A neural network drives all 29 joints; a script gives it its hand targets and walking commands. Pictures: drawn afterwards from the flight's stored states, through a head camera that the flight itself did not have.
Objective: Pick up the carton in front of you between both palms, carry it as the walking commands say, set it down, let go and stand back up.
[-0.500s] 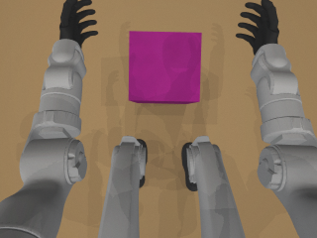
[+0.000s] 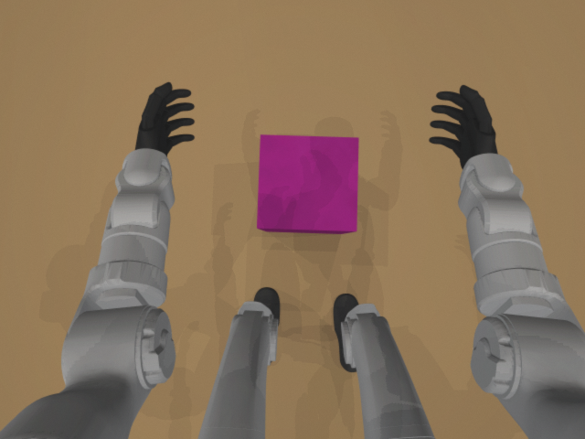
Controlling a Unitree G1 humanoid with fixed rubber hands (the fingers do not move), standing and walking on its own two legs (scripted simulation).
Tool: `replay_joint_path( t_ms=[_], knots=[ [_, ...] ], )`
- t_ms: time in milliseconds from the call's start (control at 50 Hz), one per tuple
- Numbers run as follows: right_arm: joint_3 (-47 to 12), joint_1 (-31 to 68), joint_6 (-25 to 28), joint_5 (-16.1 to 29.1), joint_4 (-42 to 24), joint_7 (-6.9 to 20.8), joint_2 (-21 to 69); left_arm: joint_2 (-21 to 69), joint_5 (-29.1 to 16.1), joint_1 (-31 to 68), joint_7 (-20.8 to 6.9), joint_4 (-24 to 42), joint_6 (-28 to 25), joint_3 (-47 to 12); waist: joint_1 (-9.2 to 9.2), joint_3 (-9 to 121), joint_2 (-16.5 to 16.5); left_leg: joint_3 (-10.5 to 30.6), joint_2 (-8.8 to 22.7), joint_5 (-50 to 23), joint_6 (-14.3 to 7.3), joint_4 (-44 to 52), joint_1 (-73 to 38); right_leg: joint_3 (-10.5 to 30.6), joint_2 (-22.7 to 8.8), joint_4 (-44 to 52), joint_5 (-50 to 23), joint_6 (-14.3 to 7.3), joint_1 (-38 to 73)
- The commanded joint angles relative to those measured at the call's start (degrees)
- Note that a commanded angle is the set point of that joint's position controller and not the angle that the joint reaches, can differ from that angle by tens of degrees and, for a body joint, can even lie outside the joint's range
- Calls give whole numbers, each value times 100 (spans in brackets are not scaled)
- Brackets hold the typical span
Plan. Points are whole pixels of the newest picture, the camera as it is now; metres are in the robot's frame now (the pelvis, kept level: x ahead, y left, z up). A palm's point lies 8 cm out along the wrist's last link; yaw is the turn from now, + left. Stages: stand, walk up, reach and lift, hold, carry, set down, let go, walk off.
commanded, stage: let go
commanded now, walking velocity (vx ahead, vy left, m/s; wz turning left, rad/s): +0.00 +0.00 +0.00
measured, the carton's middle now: (306, 191) +0.46 +0.00 -0.53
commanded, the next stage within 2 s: stand in 1.10 s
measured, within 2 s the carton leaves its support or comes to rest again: neither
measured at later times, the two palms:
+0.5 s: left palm (81, 282) +0.30 +0.22 +0.01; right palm (582, 287) +0.29 -0.23 +0.01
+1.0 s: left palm (39, 373) +0.23 +0.23 +0.05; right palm out of the picture +0.24 -0.23 +0.05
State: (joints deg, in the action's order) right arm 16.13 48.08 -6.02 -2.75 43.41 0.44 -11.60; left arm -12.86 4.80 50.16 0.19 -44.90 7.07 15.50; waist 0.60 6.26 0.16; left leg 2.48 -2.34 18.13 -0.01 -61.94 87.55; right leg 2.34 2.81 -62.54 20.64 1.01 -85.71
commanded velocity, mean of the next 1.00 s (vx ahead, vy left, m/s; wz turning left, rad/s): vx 0.00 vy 0.00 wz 0.00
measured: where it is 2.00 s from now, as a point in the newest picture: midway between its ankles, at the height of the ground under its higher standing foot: (307, 342)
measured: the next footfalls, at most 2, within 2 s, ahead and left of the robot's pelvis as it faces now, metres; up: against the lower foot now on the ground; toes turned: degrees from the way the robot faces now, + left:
none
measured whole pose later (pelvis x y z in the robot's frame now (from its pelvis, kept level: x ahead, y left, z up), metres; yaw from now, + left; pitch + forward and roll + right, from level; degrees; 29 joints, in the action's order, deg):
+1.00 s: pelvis +0.07 -0.01 +0.12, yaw +0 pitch -6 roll +0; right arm 2.6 -11.8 -8.5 -1.4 24.1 4.4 -11.6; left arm -12.2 0.9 -12.4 -4.5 -23.6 8.7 2.7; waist 0.1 -6.9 -0.5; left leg 2.4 -1.8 14.8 -0.4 -25.5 5.1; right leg 3.2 1.4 -26.0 16.7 -0.5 -3.6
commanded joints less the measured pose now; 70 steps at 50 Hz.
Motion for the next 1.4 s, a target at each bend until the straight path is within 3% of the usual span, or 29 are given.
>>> replay_joint_path(
  t_ms=[0,120,360,540,700,800,1060,1080,1100,1140,1180,1280,1380],
  knots=[
    [-27,-166,98,-181,-868,78,-670,-471,137,-105,31,949,-102,-38,41,5373,160,-202,-68,-2173,173,674,-4720,-444,123,887,-1841,115,2853],
    [-347,-1318,284,-11,-1415,182,-567,-371,-124,-1276,-66,1619,-318,-316,30,4362,115,-102,-14,-2368,114,1297,-5171,-227,51,1480,-2193,47,3790],
    [-803,-4095,768,231,-1518,218,-413,-261,-343,-4196,-179,1626,-837,-681,17,2733,-31,14,59,-2920,79,2326,-6329,10,-77,2511,-2959,55,5488],
    [-1123,-5604,852,287,-2128,246,-462,-355,-455,-5781,-250,2221,-945,-968,-12,1209,-29,-55,-6,-2501,120,3490,-7724,-23,-93,3641,-2672,58,6928],
    [-1256,-5872,406,308,-2393,353,-526,-441,-520,-6095,-393,2519,-496,-1145,-46,-452,-39,-179,3,-1215,65,4057,-8183,-111,-109,4255,-1325,12,7361],
    [-1223,-5753,50,206,-2417,388,-542,-483,-463,-5996,-468,2588,-135,-1142,-38,-1035,-130,-236,-7,-831,61,4033,-8433,-140,-151,4331,-765,-56,7290],
    [-1174,-5765,-197,138,-2544,393,-547,-450,-370,-6035,-440,2720,106,-1103,-57,-1005,19,-149,24,-1458,60,3923,-8621,-148,-57,4124,-1432,-60,7852],
    [-1181,-5519,-506,27,-2902,230,-725,-508,-492,-6336,-342,2376,-84,-1053,-81,-654,-252,-136,17,-1757,22,3716,-8836,-170,77,3968,-1455,30,7884],
    [-1133,-5595,-65,125,-1763,-38,-1258,-1228,-290,-6007,-56,1802,-257,-984,-119,-764,-124,-20,352,-1339,128,3547,-7693,25,-386,3973,-1395,74,7432],
    [-1144,-5777,246,52,-1541,-144,-1197,-1184,-235,-6073,64,1730,-408,-1022,-32,-687,-69,86,384,-804,95,3637,-7738,209,-477,3980,-941,13,7286],
    [-1170,-5662,403,28,-1331,-149,-1138,-1077,-225,-6046,81,1561,-493,-1071,-61,-665,35,194,439,-502,36,3702,-7643,254,-472,3968,-687,-33,7229],
    [-1182,-5592,550,44,-921,-135,-1305,-1202,-240,-6016,69,1193,-616,-1124,-64,-338,33,278,540,-1455,10,3594,-7794,318,-544,3835,-1502,-56,7437],
    [-1199,-5616,623,45,-564,-175,-1489,-1353,-248,-6049,124,846,-683,-1147,-50,-290,37,378,613,-1910,-30,3608,-7923,346,-589,3825,-1859,-84,7553]
  ],
)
